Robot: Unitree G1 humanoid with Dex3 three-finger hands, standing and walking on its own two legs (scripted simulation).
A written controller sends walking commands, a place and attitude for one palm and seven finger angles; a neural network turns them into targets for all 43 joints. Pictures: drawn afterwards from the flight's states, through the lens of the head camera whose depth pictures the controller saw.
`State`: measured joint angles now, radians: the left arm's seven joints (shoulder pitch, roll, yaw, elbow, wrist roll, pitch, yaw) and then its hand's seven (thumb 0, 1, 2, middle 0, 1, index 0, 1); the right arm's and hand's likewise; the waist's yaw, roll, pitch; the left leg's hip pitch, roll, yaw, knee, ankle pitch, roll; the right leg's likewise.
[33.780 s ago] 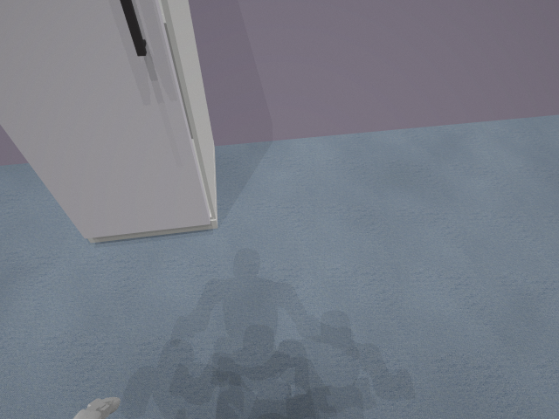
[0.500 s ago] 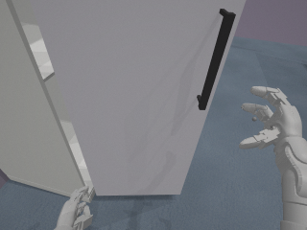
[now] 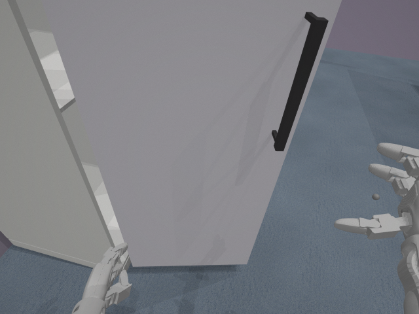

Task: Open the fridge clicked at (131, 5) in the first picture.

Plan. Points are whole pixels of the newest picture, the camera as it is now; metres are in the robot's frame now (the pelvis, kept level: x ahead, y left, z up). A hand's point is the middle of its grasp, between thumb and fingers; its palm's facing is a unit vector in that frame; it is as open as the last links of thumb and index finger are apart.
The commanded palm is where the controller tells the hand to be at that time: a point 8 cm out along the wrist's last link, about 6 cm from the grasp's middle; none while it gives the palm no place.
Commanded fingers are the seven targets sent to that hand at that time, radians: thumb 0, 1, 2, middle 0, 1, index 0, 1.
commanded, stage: draw the hand back to the body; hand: right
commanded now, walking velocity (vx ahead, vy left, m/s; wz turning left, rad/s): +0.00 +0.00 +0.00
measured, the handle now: (292, 90) +0.49 -0.17 +0.23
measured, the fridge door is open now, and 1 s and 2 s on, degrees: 74 74 74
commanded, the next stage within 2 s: step back with the hand held close in 0.92 s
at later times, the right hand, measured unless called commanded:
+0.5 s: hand (391, 219) +0.23 -0.28 +0.15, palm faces +0.41 +0.84 -0.35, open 9.2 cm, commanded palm +0.17 -0.31 +0.17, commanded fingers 0.00 -0.86 -0.88 0.20 0.32 0.20 0.32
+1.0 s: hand (401, 225) +0.22 -0.29 +0.15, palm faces +0.44 +0.83 -0.34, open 7.4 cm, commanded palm +0.16 -0.32 +0.17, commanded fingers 0.00 -0.90 -0.90 0.20 0.30 0.20 0.30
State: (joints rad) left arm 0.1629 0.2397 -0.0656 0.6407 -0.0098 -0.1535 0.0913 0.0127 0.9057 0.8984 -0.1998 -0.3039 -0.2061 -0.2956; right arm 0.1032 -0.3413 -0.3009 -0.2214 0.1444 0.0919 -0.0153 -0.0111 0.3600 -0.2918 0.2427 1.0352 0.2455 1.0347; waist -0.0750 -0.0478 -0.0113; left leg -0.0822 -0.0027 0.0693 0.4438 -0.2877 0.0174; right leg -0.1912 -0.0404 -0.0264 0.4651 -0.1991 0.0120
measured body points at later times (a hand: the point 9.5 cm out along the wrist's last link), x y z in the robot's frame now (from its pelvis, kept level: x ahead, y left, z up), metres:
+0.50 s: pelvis +0.02 -0.02 +0.00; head -0.01 +0.00 +0.45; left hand +0.21 +0.21 -0.07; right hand +0.20 -0.32 +0.17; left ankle -0.02 +0.10 -0.74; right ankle +0.04 -0.13 -0.74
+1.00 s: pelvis +0.02 -0.02 +0.00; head -0.01 -0.01 +0.45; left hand +0.21 +0.19 -0.07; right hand +0.19 -0.33 +0.17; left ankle -0.02 +0.10 -0.74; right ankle +0.04 -0.13 -0.74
